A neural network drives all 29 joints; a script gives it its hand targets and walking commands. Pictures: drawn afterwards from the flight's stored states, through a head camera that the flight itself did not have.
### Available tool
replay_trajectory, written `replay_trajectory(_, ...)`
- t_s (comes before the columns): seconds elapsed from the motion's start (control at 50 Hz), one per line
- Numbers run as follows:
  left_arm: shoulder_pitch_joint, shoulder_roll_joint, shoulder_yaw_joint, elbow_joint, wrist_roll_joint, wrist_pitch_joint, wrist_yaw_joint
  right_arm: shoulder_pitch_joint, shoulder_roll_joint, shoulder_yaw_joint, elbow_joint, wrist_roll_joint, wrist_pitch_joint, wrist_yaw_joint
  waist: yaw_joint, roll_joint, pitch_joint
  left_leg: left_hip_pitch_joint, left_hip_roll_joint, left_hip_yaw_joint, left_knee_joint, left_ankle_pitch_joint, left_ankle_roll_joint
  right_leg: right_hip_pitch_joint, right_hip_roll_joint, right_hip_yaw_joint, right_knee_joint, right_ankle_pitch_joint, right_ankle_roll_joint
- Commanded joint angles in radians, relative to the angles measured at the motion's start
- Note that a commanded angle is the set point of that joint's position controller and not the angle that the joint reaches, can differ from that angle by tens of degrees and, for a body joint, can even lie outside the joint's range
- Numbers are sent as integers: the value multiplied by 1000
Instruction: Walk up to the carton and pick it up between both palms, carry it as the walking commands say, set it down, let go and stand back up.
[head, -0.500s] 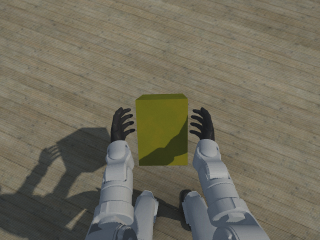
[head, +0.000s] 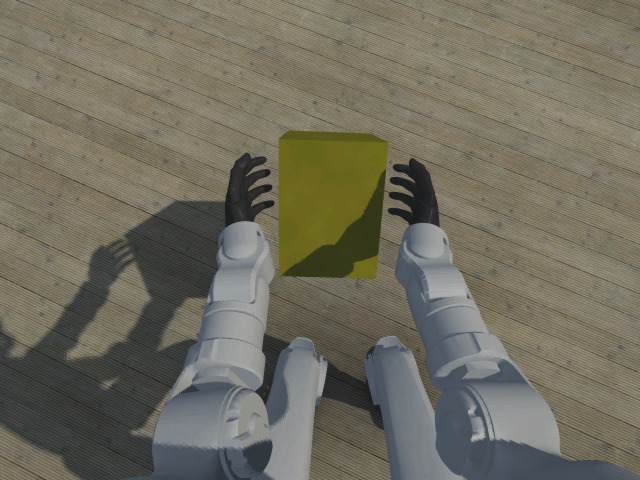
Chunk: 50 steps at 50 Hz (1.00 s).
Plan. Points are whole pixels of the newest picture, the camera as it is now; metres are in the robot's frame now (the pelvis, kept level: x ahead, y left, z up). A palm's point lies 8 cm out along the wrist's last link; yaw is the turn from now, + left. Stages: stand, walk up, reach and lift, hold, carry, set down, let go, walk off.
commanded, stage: set down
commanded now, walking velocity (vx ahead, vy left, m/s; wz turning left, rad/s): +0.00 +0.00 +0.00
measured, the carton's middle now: (328, 199) +0.48 +0.04 -0.22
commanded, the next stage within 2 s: none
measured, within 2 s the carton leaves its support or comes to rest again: neither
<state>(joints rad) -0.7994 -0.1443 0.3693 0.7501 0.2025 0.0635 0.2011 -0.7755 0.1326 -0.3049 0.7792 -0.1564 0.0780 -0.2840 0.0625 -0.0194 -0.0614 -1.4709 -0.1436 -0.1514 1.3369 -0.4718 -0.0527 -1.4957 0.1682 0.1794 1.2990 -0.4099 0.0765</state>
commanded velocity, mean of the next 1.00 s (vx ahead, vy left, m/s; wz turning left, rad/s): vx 0.00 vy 0.00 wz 0.00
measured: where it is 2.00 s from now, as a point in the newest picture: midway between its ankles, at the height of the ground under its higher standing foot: (341, 408)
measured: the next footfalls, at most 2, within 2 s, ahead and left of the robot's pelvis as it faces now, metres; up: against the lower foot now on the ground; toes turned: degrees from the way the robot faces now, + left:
none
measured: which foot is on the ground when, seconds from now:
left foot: down 0.00-1.00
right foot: down 0.00-1.00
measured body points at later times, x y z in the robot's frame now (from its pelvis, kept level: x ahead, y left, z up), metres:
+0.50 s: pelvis -0.02 -0.01 -0.08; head +0.26 +0.01 +0.27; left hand +0.46 +0.15 -0.19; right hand +0.46 -0.08 -0.20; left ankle +0.06 +0.13 -0.59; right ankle +0.09 -0.13 -0.59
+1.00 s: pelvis -0.06 +0.00 -0.15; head +0.31 +0.03 +0.09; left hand +0.48 +0.16 -0.32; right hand +0.48 -0.08 -0.33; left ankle +0.06 +0.13 -0.59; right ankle +0.09 -0.13 -0.59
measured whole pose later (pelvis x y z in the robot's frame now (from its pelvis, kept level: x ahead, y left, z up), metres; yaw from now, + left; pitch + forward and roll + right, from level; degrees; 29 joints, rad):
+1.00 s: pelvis -0.06 +0.00 -0.15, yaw +1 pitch +28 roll -2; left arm -1.37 0.02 0.37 0.69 0.11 0.24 0.23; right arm -1.32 -0.01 -0.34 0.68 -0.07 0.26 -0.32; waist 0.05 0.00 0.53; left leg -1.85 -0.21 -0.14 1.93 -0.57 -0.10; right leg -1.86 0.20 0.10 1.87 -0.51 0.13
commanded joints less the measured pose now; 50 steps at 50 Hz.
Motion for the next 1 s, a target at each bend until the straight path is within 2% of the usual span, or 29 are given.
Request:
replay_trajectory(0.0, -532, -863, -396, 142, 21, 49, -274, -721, 847, 384, -37, -18, -16, 259, 15, -1, -866, 361, -29, 153, -90, 110, 26, 373, 42, -193, -4, 47, -19)
replay_trajectory(0.02, -535, -861, -372, 146, 26, 62, -274, -705, 877, 376, -13, -19, 3, 265, 54, 1, -878, 321, -29, 193, -76, 81, 16, 443, 36, -168, -16, 32, -30)
replay_trajectory(0.04, -626, -841, -373, 128, 14, 70, -276, -794, 874, 366, -51, -10, 11, 272, -3, -46, -902, 318, -34, 180, -59, 57, 22, 380, 51, -193, 14, 16, -15)
replay_trajectory(0.06, -593, -861, -351, 172, 14, 75, -273, -807, 871, 387, -31, -13, 21, 269, 42, -52, -847, 323, -29, 183, -58, 40, 33, 398, 43, -172, 11, 2, -20)
replay_trajectory(0.1, -700, -833, -367, 69, -19, 91, -288, -937, 843, 424, -141, 25, 34, 282, 50, -24, -989, 339, -40, 209, 5, 111, 15, 384, 42, -193, 51, 44, -9)
replay_trajectory(0.12, -688, -868, -410, 82, -31, 96, -286, -904, 872, 401, -90, 29, 39, 266, 0, -11, -968, 350, -37, 182, 2, 138, 21, 396, 36, -204, 72, 78, -5)
replay_trajectory(0.26, -709, -862, -358, 145, -6, 122, -302, -1009, 923, 412, -111, 52, 54, 276, 71, -42, -1071, 274, -41, 187, 87, 185, 27, 353, 39, -216, 147, 117, 5)
replay_trajectory(0.3, -731, -876, -374, 125, -35, 122, -303, -1031, 910, 429, -110, 58, 55, 274, 58, -67, -1055, 291, -49, 196, 109, 218, 21, 339, 42, -227, 161, 132, 10)
replay_trajectory(0.32, -675, -942, -340, 193, -41, 132, -321, -928, 898, 397, -58, 23, 69, 262, 11, -48, -1021, 235, -51, 212, 110, 211, 13, 420, 34, -204, 118, 142, 1)
replay_trajectory(0.42, -735, -899, -376, 188, -27, 145, -338, -961, 886, 347, -48, 17, 63, 265, -10, -9, -1019, 236, -32, 192, 164, 263, 18, 237, 39, -232, 214, 178, 2)
replay_trajectory(0.46, -789, -884, -412, 86, -61, 127, -326, -1026, 886, 444, -126, 69, 54, 275, 55, -3, -1107, 241, -49, 205, 197, 318, 5, 305, 43, -217, 231, 222, -10)
replay_trajectory(0.48, -776, -939, -449, 97, -75, 126, -320, -1009, 907, 445, -164, 67, 44, 270, -9, -17, -1168, 293, -50, 172, 190, 390, 5, 305, 54, -232, 233, 277, -1)
replay_trajectory(0.5, -769, -916, -433, 95, -71, 132, -309, -1084, 870, 472, -213, 97, 40, 267, 59, 32, -1242, 287, -58, 201, 212, 378, -7, 298, 44, -238, 267, 255, 3)
replay_trajectory(0.52, -811, -913, -435, 110, -70, 133, -311, -1076, 862, 444, -146, 85, 54, 268, -10, 18, -1130, 226, -54, 176, 209, 312, 4, 275, 41, -228, 263, 218, 1)
replay_trajectory(0.54, -855, -870, -437, 61, -77, 121, -304, -1076, 861, 448, -149, 83, 58, 272, 28, 18, -1149, 219, -57, 189, 213, 304, -6, 231, 46, -243, 290, 211, 7)
replay_trajectory(0.58, -845, -867, -402, 86, -77, 122, -295, -1035, 856, 409, -28, 58, 77, 259, -15, -43, -1141, 197, -56, 186, 240, 243, -6, 256, 53, -229, 284, 143, -9)
replay_trajectory(0.6, -879, -869, -404, 121, -74, 132, -307, -1068, 853, 414, -75, 77, 71, 268, 16, 4, -1107, 163, -52, 212, 246, 224, 2, 237, 43, -214, 285, 156, -9)
replay_trajectory(0.64, -870, -883, -458, 105, -84, 136, -302, -1100, 848, 421, -147, 94, 66, 270, -20, -11, -1171, 215, -50, 170, 243, 245, 17, 221, 55, -266, 337, 153, 0)
replay_trajectory(0.66, -830, -862, -403, 132, -64, 136, -303, -1122, 864, 422, -116, 96, 77, 270, 55, -33, -1142, 164, -55, 193, 277, 305, 11, 242, 44, -243, 346, 206, 1)
replay_trajectory(0.68, -876, -877, -439, 97, -88, 135, -299, -1131, 845, 422, -142, 100, 69, 273, 11, 33, -1190, 210, -60, 199, 277, 328, 2, 232, 48, -252, 346, 225, 4)
replay_trajectory(0.7, -879, -845, -397, 120, -78, 137, -300, -1159, 834, 417, -122, 91, 77, 269, 36, 1, -1195, 201, -58, 195, 282, 272, 3, 229, 46, -233, 347, 156, 2)
replay_trajectory(0.74, -930, -859, -405, 120, -75, 146, -292, -1122, 850, 411, -80, 88, 89, 278, -15, -10, -1199, 197, -41, 188, 306, 249, -5, 203, 55, -247, 354, 145, -9)
replay_trajectory(0.82, -1019, -858, -481, 1, -149, 149, -285, -1244, 838, 481, -129, 130, 102, 269, 20, -48, -1403, 218, -53, 187, 355, 312, -12, 291, 41, -257, 422, 197, -9)
replay_trajectory(0.84, -1090, -807, -483, 16, -136, 157, -284, -1214, 815, 429, -84, 118, 122, 274, -28, 38, -1349, 203, -44, 210, 361, 273, -21, 244, 46, -242, 431, 188, -23)
replay_trajectory(0.88, -1108, -835, -528, -1, -185, 178, -275, -1329, 786, 474, -224, 171, 117, 263, -36, -15, -1502, 268, -41, 180, 387, 296, -7, 310, 55, -263, 476, 200, -21)
replay_trajectory(0.9, -1143, -827, -545, -59, -188, 176, -281, -1299, 782, 509, -217, 193, 122, 270, 5, 37, -1577, 297, -44, 210, 392, 347, -26, 367, 53, -267, 476, 250, -32)
replay_trajectory(0.94, -1144, -809, -619, -112, -232, 190, -270, -1349, 748, 557, -305, 223, 129, 269, -15, 114, -1749, 402, -37, 204, 442, 413, -24, 406, 39, -262, 523, 320, -31)
replay_trajectory(0.96, -1236, -793, -651, -128, -282, 194, -255, -1423, 714, 570, -359, 239, 128, 260, -92, 36, -1816, 482, -19, 166, 441, 406, -20, 369, 40, -309, 545, 283, -14)
replay_trajectory(0.98, -1246, -795, -665, -164, -295, 206, -246, -1529, 704, 604, -441, 293, 125, 255, -16, 121, -1827, 530, -29, 178, 451, 456, -31, 345, 26, -287, 552, 292, -23)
